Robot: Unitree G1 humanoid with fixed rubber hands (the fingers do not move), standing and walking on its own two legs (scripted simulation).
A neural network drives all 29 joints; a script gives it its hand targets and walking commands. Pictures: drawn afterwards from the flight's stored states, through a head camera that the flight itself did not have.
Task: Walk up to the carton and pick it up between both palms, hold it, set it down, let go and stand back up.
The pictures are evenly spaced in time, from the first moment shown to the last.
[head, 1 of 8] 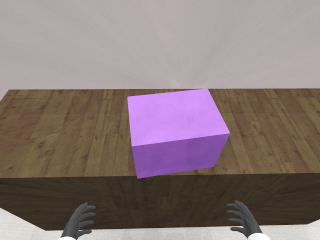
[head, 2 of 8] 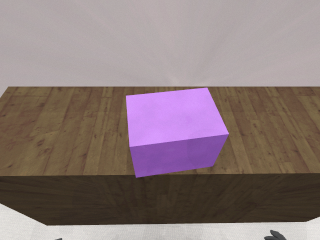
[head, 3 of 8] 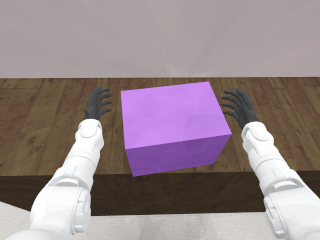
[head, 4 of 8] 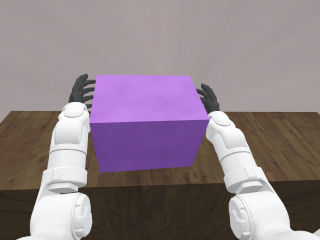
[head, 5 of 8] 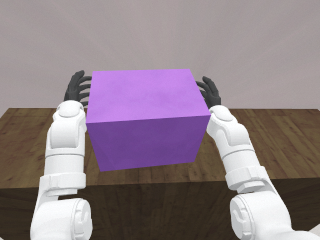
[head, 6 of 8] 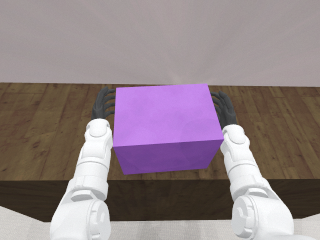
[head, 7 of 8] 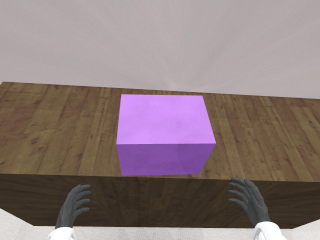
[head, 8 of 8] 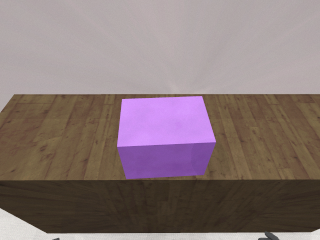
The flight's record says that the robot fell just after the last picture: no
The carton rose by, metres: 0.18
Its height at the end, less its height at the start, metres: +0.00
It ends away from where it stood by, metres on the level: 0.02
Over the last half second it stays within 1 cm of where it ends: yes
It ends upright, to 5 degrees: yes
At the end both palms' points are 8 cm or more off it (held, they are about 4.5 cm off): yes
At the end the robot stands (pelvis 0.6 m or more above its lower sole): yes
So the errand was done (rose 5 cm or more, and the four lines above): yes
